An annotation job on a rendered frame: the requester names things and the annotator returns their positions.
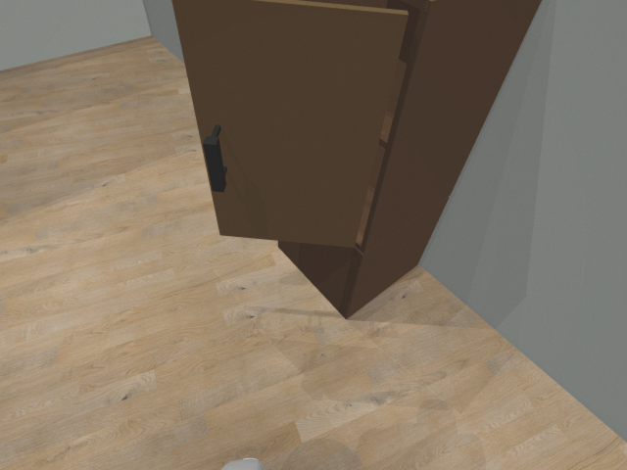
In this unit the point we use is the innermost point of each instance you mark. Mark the cupboard door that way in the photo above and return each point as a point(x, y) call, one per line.
point(300, 90)

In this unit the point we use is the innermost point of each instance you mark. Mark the handle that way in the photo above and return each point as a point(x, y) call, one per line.
point(216, 169)

